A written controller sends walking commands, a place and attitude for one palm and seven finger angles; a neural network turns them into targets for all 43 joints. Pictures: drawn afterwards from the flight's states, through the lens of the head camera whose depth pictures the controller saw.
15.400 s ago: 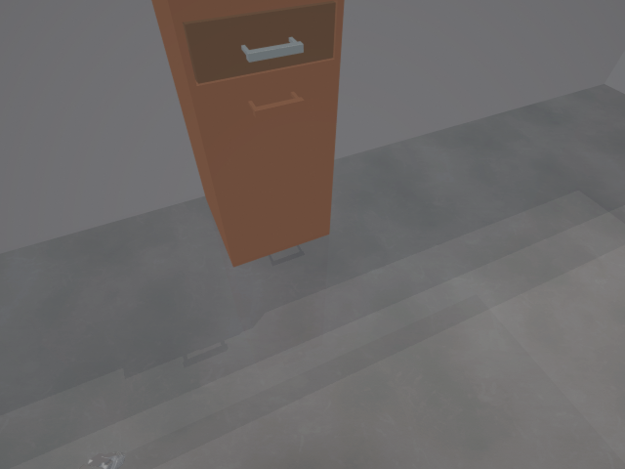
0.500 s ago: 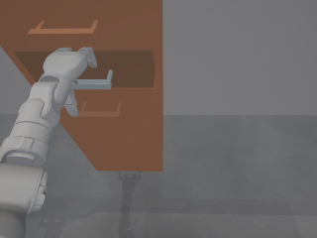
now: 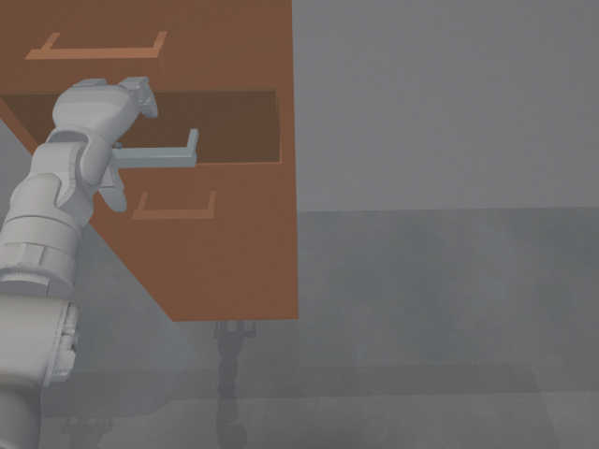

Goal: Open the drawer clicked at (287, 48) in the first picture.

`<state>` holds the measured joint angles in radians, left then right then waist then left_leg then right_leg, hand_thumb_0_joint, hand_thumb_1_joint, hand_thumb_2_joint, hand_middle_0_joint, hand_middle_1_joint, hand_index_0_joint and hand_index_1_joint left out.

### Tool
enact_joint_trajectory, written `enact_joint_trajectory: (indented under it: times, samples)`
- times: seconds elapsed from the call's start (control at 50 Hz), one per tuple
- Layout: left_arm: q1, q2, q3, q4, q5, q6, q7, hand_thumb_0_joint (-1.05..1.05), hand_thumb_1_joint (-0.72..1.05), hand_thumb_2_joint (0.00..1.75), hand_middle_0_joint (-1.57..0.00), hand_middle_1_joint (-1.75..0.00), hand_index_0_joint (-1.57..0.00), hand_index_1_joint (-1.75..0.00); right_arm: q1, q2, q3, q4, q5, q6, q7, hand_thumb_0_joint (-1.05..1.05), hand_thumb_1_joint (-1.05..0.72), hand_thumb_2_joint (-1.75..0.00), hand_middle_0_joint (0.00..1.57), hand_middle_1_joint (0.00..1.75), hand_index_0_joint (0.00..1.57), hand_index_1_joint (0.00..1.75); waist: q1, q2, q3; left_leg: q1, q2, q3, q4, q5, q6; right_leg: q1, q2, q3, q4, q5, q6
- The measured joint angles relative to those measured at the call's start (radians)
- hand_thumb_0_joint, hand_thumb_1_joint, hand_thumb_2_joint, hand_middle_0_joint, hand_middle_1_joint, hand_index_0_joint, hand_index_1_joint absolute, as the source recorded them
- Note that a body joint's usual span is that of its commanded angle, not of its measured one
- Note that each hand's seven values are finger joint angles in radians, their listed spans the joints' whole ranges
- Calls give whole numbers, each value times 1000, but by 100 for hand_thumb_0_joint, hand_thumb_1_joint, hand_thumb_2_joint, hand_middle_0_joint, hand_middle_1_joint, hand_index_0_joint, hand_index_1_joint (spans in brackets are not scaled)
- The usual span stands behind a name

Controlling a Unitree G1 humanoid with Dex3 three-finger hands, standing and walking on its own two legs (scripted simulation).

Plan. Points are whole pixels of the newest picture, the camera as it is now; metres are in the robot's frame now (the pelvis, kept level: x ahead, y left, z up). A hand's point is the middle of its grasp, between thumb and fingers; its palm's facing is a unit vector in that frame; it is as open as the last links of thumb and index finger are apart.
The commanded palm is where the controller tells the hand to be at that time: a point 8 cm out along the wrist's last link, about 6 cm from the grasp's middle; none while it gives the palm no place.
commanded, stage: move the hooked fingers above the handle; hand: left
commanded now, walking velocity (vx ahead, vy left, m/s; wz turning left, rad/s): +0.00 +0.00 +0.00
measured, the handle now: (148, 147) +0.53 +0.23 +0.08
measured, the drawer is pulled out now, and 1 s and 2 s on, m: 0.00 0.00 0.00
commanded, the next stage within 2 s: lower the fingers behind the handle in 0.44 s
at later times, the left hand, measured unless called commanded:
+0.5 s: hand (123, 144) +0.48 +0.23 +0.14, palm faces +0.00 -0.02 -1.00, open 13.9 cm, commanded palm +0.45 +0.24 +0.20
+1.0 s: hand (136, 161) +0.47 +0.22 +0.11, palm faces -0.02 -0.01 -1.00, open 13.9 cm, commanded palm +0.45 +0.23 +0.17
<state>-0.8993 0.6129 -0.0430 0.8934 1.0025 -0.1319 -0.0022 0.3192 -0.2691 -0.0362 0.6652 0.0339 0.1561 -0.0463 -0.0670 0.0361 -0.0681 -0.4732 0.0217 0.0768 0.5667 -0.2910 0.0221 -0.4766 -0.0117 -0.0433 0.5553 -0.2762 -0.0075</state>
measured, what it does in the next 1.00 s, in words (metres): stands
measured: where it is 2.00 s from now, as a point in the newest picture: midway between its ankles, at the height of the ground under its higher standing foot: outside the picture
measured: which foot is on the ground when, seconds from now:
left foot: down 0.00-1.00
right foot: down 0.00-1.00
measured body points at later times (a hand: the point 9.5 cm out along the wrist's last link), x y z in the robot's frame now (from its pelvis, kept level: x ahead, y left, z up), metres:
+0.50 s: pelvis +0.01 +0.00 +0.00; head +0.06 -0.01 +0.45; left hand +0.47 +0.23 +0.19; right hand +0.09 -0.25 -0.14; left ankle -0.01 +0.11 -0.73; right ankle -0.01 -0.12 -0.73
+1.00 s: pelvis +0.00 -0.01 +0.00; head +0.06 -0.02 +0.44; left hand +0.47 +0.22 +0.16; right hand +0.05 -0.28 -0.14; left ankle -0.01 +0.11 -0.73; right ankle -0.01 -0.12 -0.73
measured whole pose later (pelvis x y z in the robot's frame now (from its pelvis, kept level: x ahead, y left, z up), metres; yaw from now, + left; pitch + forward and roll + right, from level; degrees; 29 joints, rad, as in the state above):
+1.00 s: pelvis +0.00 -0.01 +0.00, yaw +1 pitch +12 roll +0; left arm -0.86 0.56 -0.06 0.88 1.02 -0.12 0.07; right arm 0.31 -0.27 -0.05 0.67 0.02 0.16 -0.04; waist -0.06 0.04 -0.07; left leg -0.51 0.02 0.06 0.60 -0.30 0.01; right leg -0.51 -0.01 -0.05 0.60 -0.29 -0.02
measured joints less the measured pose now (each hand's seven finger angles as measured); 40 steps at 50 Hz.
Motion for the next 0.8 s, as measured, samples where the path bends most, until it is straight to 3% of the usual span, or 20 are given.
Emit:
enact_joint_trajectory:
  times: [0.26, 0.56, 0.8]
  samples:
    - [8, -27, -23, -61, -15, 2, -17, -1, -49, 30, -32, -120, -31, -120, -7, 7, -9, -2, -6, 9, 15, 0, -90, -89, 21, 30, 20, 30, 12, -3, -16, -5, -5, -4, 12, -17, 5, 1, -5, -3, 2, -13, 7]
    - [77, -58, -38, -136, -27, 70, -19, 0, -49, 30, -32, -120, -31, -120, -43, 21, 8, -9, 1, 29, 26, 0, -90, -89, 21, 30, 20, 30, 35, 18, -14, 39, -8, -6, -9, -9, 3, 42, -7, -4, -8, -12, 5]
    - [45, -47, -51, -64, -17, -4, -17, -1, -49, 30, -32, -120, -31, -120, -47, 2, 1, -15, -3, 6, 1, 0, -90, -89, 21, 30, 20, 30, 27, 1, -2, 11, -6, -21, 10, -2, -6, 16, -6, -19, 18, -14, -6]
